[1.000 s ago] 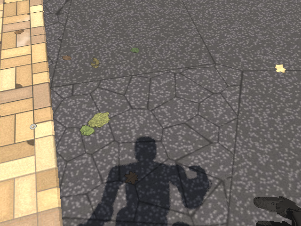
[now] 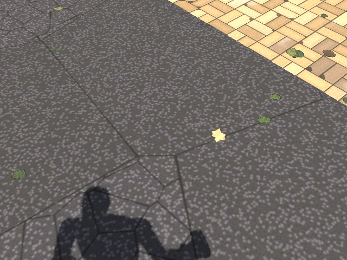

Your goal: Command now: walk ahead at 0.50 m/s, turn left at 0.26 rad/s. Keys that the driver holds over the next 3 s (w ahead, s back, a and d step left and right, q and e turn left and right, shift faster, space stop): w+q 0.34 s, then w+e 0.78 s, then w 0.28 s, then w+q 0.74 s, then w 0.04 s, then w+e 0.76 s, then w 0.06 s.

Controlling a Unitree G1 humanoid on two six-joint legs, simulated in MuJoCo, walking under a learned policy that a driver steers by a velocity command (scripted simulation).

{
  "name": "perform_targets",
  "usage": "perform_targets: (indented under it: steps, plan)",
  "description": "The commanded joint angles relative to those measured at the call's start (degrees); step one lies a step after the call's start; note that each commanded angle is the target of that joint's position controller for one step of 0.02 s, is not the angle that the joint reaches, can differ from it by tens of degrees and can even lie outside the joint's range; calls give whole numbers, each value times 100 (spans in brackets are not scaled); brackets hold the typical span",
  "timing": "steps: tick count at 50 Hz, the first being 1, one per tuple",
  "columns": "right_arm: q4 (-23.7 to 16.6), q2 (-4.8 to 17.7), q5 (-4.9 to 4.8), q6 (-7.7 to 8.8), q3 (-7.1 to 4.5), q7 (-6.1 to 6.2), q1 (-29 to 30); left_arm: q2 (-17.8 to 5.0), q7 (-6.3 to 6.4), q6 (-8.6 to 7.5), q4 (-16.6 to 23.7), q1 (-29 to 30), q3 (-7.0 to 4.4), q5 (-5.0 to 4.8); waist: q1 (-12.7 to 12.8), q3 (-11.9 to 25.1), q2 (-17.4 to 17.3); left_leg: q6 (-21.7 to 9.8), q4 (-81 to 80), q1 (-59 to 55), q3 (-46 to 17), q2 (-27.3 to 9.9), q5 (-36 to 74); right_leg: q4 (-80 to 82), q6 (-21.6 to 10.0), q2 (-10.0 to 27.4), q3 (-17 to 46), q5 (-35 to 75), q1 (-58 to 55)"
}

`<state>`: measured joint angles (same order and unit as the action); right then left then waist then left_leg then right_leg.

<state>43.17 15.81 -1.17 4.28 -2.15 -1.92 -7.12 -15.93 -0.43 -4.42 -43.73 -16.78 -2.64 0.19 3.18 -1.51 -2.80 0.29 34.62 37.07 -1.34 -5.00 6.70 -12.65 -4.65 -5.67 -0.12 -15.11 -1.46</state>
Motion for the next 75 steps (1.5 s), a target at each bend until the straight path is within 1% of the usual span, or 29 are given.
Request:
perform_targets:
  steps: [1, 4, 6, 7, 8, 9, 10, 12, 13, 20, 26, 29, 31, 32, 33, 34, 36, 38, 42, 47, 52, 55, 56, 57, 58, 59, 62, 69, 75]
  plan:
    - [-668, 435, -26, 127, -77, -122, 898, -960, 43, 17, 21, -337, -283, -18, 253, -343, 498, -214, -259, 415, -15, 109, -345, 155, -639, 1904, 332, 2204, -320]
    - [-697, 557, 16, 120, -135, -199, 556, -1092, 120, 119, 25, -166, -326, -34, -27, 11, 695, -487, -316, -175, 336, 455, -1154, -625, -431, 1933, 68, 4433, -680]
    - [-442, 956, 39, 76, -365, -141, -649, -1136, 202, 217, 102, 16, -317, -32, -714, 801, 679, -782, -510, -1903, 620, 896, -1135, -2349, -164, 1631, -302, 5882, -351]
    - [-319, 1349, 42, 37, -496, -67, -1549, -991, 256, 191, 227, -47, -235, 50, -1070, 1428, 200, -1158, -467, -3654, -560, 128, -824, -4006, 68, 1438, -440, 4394, 948]
    - [-316, 1790, 4, 60, -581, -59, -1750, -284, 135, 32, 417, -725, -8, 156, -581, 2030, -1228, -2344, -874, -5735, -3721, -1274, -1701, -6118, 521, 123, -181, -737, 3553]
    - [-293, 1209, -50, 43, -448, -40, -1909, -688, 32, -166, 362, -337, -49, 4, -960, 2332, -762, -2341, -1523, -6162, -4489, -1337, -2530, -6721, 475, 183, 730, -1635, 4351]
    - [-352, 1044, -10, 26, -396, 4, -1622, -921, -44, -301, 583, 221, -101, -205, -1019, 1462, -502, -2043, -1667, -5571, -3654, -1179, -2483, -6625, 383, 517, 776, -1185, 4793]
    - [-513, 870, 33, -5, -335, 39, -992, -866, -8, -390, 698, 668, -97, -22, -662, 561, 392, -1764, -1836, -3973, -2639, -755, -1370, -5624, 396, 909, 609, -559, 4424]
    - [-594, 794, 96, -6, -291, 64, -838, -882, 5, -348, 722, 597, -133, 49, -466, 467, 272, -1757, -1972, -3474, -2375, -608, -854, -5363, 452, 1009, 615, -417, 4045]
    - [-475, 937, 37, -28, -316, 227, -873, -376, 17, -146, 762, 927, 42, 62, -505, 200, -124, -1418, -2269, -2159, -951, -7, -138, -2853, 887, 967, 164, 1506, 3191]
    - [-100, 1043, 56, -32, -291, 177, -1422, -507, -114, -215, 1008, 1788, 10, -91, -930, -34, -131, -1209, -2108, -3309, -1056, -563, -568, -1825, 451, 883, 177, 2029, 3532]
    - [11, 1131, 66, -98, -332, 209, -1393, -585, -204, -208, 1068, 1644, -29, -107, -749, -42, -170, -1058, -1702, -3995, -940, -808, 469, -1718, 141, 786, 148, 1197, 3624]
    - [-46, 1141, 90, -158, -325, 245, -1150, -828, -202, -192, 825, 682, -181, -85, -191, 570, -123, -847, -559, -3973, -494, -524, 2413, -1540, -136, 393, -177, 1114, 2261]
    - [-151, 1015, 149, -169, -257, 286, -1106, -1090, -174, -172, 661, -143, -294, -59, 177, 1186, 82, -653, 632, -3332, -229, -293, 2215, -1660, -413, 711, 307, 1470, 893]
    - [-363, 635, 212, -66, -123, 269, -1639, -1671, -155, -145, 645, -695, -443, -9, 63, 1941, 1230, -190, 2792, -1228, 168, 521, 8, -1535, -1314, 1967, 2709, 1071, -1221]
    - [-314, 572, 211, 56, -67, 217, -1610, -1362, -168, -100, 533, -926, -392, -157, 142, 2158, 1849, -29, 3807, 70, -285, 1021, -3644, -691, -1705, 2440, 4474, 214, -1933]
    - [-565, 936, -23, 257, -123, 87, -711, -973, -118, -35, 692, -400, -267, -97, 197, 911, 781, -171, 3942, 750, -546, 414, -3081, -432, -1264, 2135, 3455, -355, -818]
    - [-634, 904, 186, 284, -165, 115, -465, -800, -100, -10, 789, 13, -200, -20, -132, 320, 328, -123, 2998, 365, -451, 92, -2556, -198, -1092, 1732, 2656, 765, 378]
    - [-637, 687, 244, 145, -132, 176, -583, -898, -11, 6, 801, 119, -236, -65, -368, 285, 640, 237, 2074, -68, -250, 99, -2198, 10, -1191, 1417, 2061, 1889, 1175]
    - [-850, 432, 200, 173, -36, 164, 478, -1051, 132, 100, 561, -281, -305, -145, -5, 165, 697, 405, 138, -684, -190, 438, -415, -97, -805, 1002, 1644, 1649, 1651]
    - [-976, 630, 94, 272, -128, 85, 929, -988, 176, 215, 382, -601, -315, -196, 69, 163, 808, 241, -699, -1003, -428, 617, -546, -626, -637, 1214, 2354, 1200, 993]
    - [-806, 859, 92, 342, -275, 118, 225, -894, 174, 273, 424, -397, -308, -161, -370, 388, 973, -108, -1131, -2071, -315, 574, -916, -1350, -417, 1113, 2520, 1670, 902]
    - [-721, 1059, 177, 365, -359, 163, -458, -643, 144, 253, 509, -315, -216, -115, -711, 1005, 785, -416, -987, -3343, -691, 41, -966, -2371, -241, 847, 2228, 1605, 1317]
    - [-629, 1507, 278, 333, -475, 205, -1244, -281, 140, 207, 599, -808, -98, -122, -761, 1909, -250, -1120, -941, -5384, -2363, -1170, -1423, -4159, 149, 154, 1437, 231, 2790]
    - [-385, 1440, 137, 249, -500, 146, -1596, -342, 148, 159, 634, -1222, -47, -191, -657, 2171, -1571, -1671, -1464, -5956, -4332, -1918, -2722, -5419, 317, 50, 1070, -1899, 4089]
    - [-442, 974, 54, 228, -384, 134, -1364, -811, 142, 149, 509, -959, -151, -227, -746, 1360, -811, -1496, -1708, -5294, -4066, -1729, -3550, -5888, 363, 410, 1199, -1572, 4522]
    - [-390, 567, 174, 166, -231, 123, -773, -777, 105, 139, 709, 78, -194, -83, -582, 60, -128, -1210, -2094, -3486, -2256, -1008, -2212, -5461, 401, 868, 828, -594, 4347]
    - [-93, 918, 57, 178, -311, 114, -791, -238, -33, 57, 884, 697, 24, -29, -513, 10, -170, -1316, -2623, -2800, -849, -673, -597, -3311, 502, 1121, 300, 698, 3678]
    - [241, 1125, -87, 17, -335, 129, -1417, -412, -137, -74, 1159, 1597, -18, -109, -709, -99, -180, -1073, -2300, -2978, -907, -761, -616, -1883, 468, 790, 217, 1361, 2917]
